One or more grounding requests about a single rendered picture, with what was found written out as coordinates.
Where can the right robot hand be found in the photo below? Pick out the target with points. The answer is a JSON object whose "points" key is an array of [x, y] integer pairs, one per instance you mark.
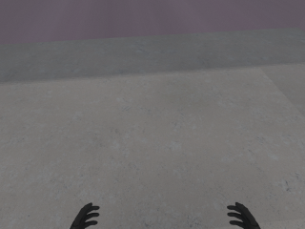
{"points": [[245, 215]]}

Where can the left robot hand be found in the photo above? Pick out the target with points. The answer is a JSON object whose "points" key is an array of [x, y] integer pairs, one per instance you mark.
{"points": [[79, 221]]}

